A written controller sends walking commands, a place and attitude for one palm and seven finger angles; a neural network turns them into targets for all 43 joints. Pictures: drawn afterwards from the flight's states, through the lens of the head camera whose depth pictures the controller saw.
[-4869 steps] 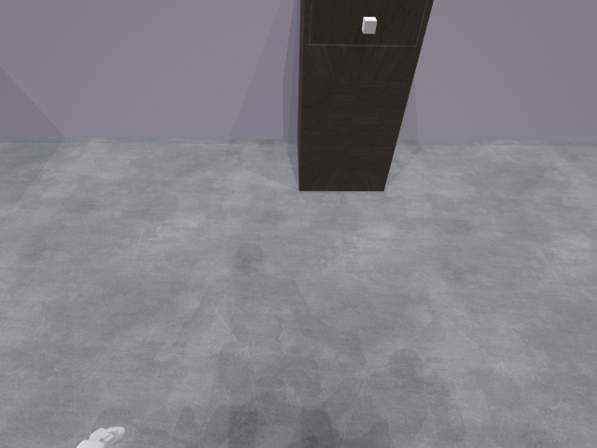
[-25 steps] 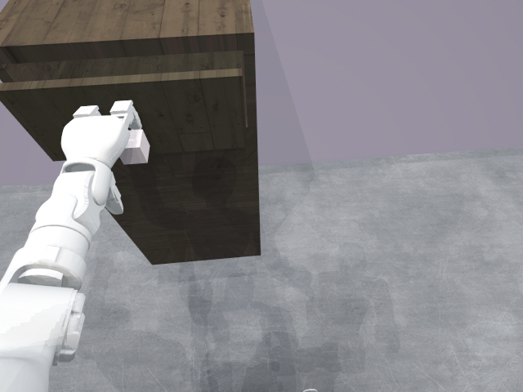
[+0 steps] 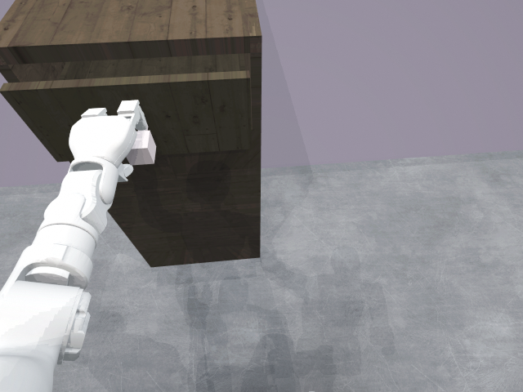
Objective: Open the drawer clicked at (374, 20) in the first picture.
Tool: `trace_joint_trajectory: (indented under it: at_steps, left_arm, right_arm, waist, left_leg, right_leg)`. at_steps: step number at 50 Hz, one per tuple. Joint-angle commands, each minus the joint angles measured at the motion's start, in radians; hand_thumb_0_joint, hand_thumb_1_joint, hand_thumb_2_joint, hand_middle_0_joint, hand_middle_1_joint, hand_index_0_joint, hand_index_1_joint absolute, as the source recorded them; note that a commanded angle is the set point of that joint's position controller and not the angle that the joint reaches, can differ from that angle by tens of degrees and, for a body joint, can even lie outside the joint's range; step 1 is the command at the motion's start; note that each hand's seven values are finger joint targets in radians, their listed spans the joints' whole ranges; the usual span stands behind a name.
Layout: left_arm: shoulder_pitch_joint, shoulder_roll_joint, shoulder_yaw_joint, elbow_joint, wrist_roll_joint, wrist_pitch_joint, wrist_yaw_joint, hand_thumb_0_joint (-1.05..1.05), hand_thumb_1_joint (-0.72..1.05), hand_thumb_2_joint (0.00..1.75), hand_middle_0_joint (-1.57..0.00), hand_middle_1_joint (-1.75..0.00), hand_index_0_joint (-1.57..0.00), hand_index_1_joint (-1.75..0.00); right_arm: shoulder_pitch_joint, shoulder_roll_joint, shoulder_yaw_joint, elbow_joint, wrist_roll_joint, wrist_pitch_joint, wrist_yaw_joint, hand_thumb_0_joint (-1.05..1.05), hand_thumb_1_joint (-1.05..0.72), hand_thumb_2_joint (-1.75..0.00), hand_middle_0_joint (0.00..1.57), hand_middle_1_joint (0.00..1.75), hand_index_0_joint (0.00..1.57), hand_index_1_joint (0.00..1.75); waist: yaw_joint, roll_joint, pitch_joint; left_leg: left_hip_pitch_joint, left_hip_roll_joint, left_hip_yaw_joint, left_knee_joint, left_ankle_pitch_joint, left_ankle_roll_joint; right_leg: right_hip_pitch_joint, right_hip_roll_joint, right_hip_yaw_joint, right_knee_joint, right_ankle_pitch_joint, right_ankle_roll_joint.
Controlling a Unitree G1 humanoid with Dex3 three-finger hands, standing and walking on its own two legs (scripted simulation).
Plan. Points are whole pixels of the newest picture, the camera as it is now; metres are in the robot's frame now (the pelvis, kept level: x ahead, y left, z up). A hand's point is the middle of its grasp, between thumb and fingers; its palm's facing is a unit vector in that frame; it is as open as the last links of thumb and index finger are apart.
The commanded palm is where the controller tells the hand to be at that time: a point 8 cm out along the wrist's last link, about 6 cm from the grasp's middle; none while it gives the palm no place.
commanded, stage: close the thumb around the handle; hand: left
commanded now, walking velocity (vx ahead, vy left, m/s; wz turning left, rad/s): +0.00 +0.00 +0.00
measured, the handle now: (141, 139) +0.52 +0.21 +0.06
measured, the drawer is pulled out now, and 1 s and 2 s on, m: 0.06 0.10 0.16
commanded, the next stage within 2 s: pull the drawer open in 0.18 s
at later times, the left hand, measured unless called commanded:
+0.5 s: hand (113, 163) +0.46 +0.24 +0.06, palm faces +0.00 -0.03 -1.00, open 5.9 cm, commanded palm +0.41 +0.25 +0.10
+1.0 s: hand (109, 186) +0.41 +0.24 +0.06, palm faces +0.02 -0.06 -1.00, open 6.0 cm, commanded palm +0.37 +0.25 +0.10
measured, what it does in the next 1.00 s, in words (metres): stands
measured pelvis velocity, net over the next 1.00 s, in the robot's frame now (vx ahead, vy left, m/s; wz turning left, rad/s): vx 0.02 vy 0.00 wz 0.00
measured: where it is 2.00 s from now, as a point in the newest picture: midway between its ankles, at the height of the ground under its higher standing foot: outside the picture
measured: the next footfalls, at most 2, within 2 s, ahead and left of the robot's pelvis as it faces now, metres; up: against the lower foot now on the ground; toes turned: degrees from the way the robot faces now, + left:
none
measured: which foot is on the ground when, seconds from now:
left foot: down 0.00-1.00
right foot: down 0.00-1.00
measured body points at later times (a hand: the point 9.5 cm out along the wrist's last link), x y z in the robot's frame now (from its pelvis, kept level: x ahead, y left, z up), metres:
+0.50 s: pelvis +0.00 +0.00 +0.00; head +0.07 -0.01 +0.45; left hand +0.45 +0.24 +0.12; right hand +0.06 -0.27 -0.13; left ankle -0.03 +0.08 -0.72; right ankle +0.00 -0.12 -0.72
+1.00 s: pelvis +0.02 +0.00 +0.01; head +0.08 -0.02 +0.45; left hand +0.41 +0.24 +0.12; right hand +0.16 -0.26 -0.11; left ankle -0.03 +0.08 -0.72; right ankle +0.00 -0.12 -0.72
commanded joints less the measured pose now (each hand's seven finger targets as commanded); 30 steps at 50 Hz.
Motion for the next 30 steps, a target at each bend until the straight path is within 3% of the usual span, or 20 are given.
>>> trace_joint_trajectory:
  at_steps: [1,4,8,9,14,15,16,17,21,25,27,28,30]
  left_arm:
    - [-0.324,0.335,0.111,-0.096,0.006,0.049,0.019,0.00,0.90,0.90,-0.40,-1.35,-0.40,-1.35]
    - [-0.350,0.327,0.095,-0.089,0.017,0.049,0.032,0.00,0.90,0.90,-0.40,-1.35,-0.40,-1.35]
    - [-0.371,0.323,0.093,-0.073,0.020,0.060,0.046,0.00,0.90,0.90,-0.40,-1.35,-0.40,-1.35]
    - [-0.385,0.297,0.072,-0.079,0.018,0.064,0.045,0.00,0.90,0.90,-0.40,-1.35,-0.40,-1.35]
    - [-0.349,0.297,0.074,-0.049,0.011,0.081,0.021,0.00,0.90,0.90,-0.40,-1.35,-0.40,-1.35]
    - [-0.313,0.280,0.070,-0.061,0.006,0.080,0.015,0.00,0.90,0.90,-0.40,-1.35,-0.40,-1.35]
    - [-0.276,0.305,0.103,-0.084,0.005,0.074,0.008,0.00,0.90,0.90,-0.40,-1.35,-0.40,-1.35]
    - [-0.231,0.277,0.084,-0.093,-0.002,0.073,0.000,0.00,0.90,0.90,-0.40,-1.35,-0.40,-1.35]
    - [-0.168,0.274,0.094,-0.150,-0.019,0.061,-0.019,0.00,0.90,0.90,-0.40,-1.35,-0.40,-1.35]
    - [-0.072,0.272,0.105,-0.232,-0.017,0.051,-0.022,0.00,0.90,0.90,-0.40,-1.35,-0.40,-1.35]
    - [-0.035,0.273,0.113,-0.279,-0.023,0.049,-0.019,0.00,0.90,0.90,-0.40,-1.35,-0.40,-1.35]
    - [-0.037,0.235,0.080,-0.302,-0.026,0.051,-0.020,0.00,0.90,0.90,-0.40,-1.35,-0.40,-1.35]
    - [0.003,0.250,0.107,-0.348,-0.034,0.056,-0.016,0.00,0.90,0.90,-0.40,-1.35,-0.40,-1.35]
  right_arm:
    - [0.072,-0.160,-0.051,-0.080,0.001,-0.025,-0.017,0.00,-0.90,-0.90,0.20,0.30,0.20,0.30]
    - [0.070,-0.155,-0.048,-0.078,0.003,-0.030,-0.019,0.00,-0.90,-0.90,0.20,0.30,0.20,0.30]
    - [0.082,-0.156,-0.050,-0.068,0.000,-0.035,-0.016,0.00,-0.90,-0.90,0.20,0.30,0.20,0.30]
    - [0.082,-0.153,-0.051,-0.069,-0.002,-0.038,-0.015,0.00,-0.90,-0.90,0.20,0.30,0.20,0.30]
    - [0.088,-0.157,-0.049,-0.072,-0.001,-0.033,-0.014,0.00,-0.90,-0.90,0.20,0.30,0.20,0.30]
    - [0.087,-0.154,-0.051,-0.078,-0.003,-0.033,-0.012,0.00,-0.90,-0.90,0.20,0.30,0.20,0.30]
    - [0.081,-0.157,-0.052,-0.083,-0.003,-0.029,-0.011,0.00,-0.90,-0.90,0.20,0.30,0.20,0.30]
    - [0.076,-0.153,-0.052,-0.092,-0.003,-0.026,-0.008,0.00,-0.90,-0.90,0.20,0.30,0.20,0.30]
    - [0.045,-0.159,-0.053,-0.105,0.005,-0.019,-0.009,0.00,-0.90,-0.90,0.20,0.30,0.20,0.30]
    - [0.025,-0.152,-0.055,-0.120,0.009,-0.020,-0.008,0.00,-0.90,-0.90,0.20,0.30,0.20,0.30]
    - [0.016,-0.151,-0.058,-0.123,0.009,-0.021,-0.005,0.00,-0.90,-0.90,0.20,0.30,0.20,0.30]
    - [0.011,-0.151,-0.057,-0.123,0.010,-0.022,-0.004,0.00,-0.90,-0.90,0.20,0.30,0.20,0.30]
    - [0.004,-0.151,-0.062,-0.125,0.008,-0.027,0.002,0.00,-0.90,-0.90,0.20,0.30,0.20,0.30]
  waist:
    - [0.018,-0.048,-0.308]
    - [0.014,-0.012,-0.282]
    - [0.009,0.006,-0.315]
    - [0.004,0.013,-0.329]
    - [0.013,-0.025,-0.358]
    - [0.026,-0.016,-0.370]
    - [0.041,-0.034,-0.405]
    - [0.045,-0.015,-0.392]
    - [0.045,-0.076,-0.316]
    - [0.068,-0.047,-0.309]
    - [0.069,-0.019,-0.313]
    - [0.061,-0.005,-0.305]
    - [0.072,0.006,-0.322]
  left_leg:
    - [0.121,0.002,-0.007,-0.062,0.378,-0.003]
    - [0.115,0.000,-0.010,-0.066,0.348,-0.005]
    - [0.147,0.005,-0.017,-0.055,0.377,-0.010]
    - [0.158,0.006,-0.016,-0.052,0.383,-0.010]
    - [0.143,0.006,-0.012,-0.049,0.396,-0.007]
    - [0.153,0.006,-0.008,-0.050,0.418,-0.007]
    - [0.161,0.009,-0.010,-0.047,0.471,-0.006]
    - [0.167,0.010,-0.007,-0.050,0.479,-0.007]
    - [0.130,0.008,0.000,-0.070,0.426,0.001]
    - [0.154,0.008,0.000,-0.082,0.458,0.000]
    - [0.182,0.012,-0.005,-0.079,0.497,-0.002]
    - [0.200,0.013,-0.007,-0.077,0.507,-0.003]
    - [0.228,0.018,-0.012,-0.072,0.559,-0.005]
  right_leg:
    - [0.244,0.006,-0.042,-0.044,0.278,-0.034]
    - [0.211,0.005,-0.046,-0.042,0.240,-0.036]
    - [0.187,0.007,-0.052,-0.032,0.238,-0.037]
    - [0.183,0.007,-0.053,-0.031,0.240,-0.036]
    - [0.223,0.006,-0.048,-0.029,0.276,-0.032]
    - [0.241,0.006,-0.047,-0.031,0.295,-0.034]
    - [0.276,0.006,-0.045,-0.025,0.333,-0.036]
    - [0.279,0.004,-0.043,-0.027,0.340,-0.034]
    - [0.304,0.005,-0.037,-0.054,0.337,-0.032]
    - [0.324,0.005,-0.036,-0.055,0.350,-0.035]
    - [0.318,0.005,-0.035,-0.053,0.355,-0.036]
    - [0.298,0.006,-0.039,-0.055,0.350,-0.036]
    - [0.303,0.007,-0.040,-0.051,0.367,-0.037]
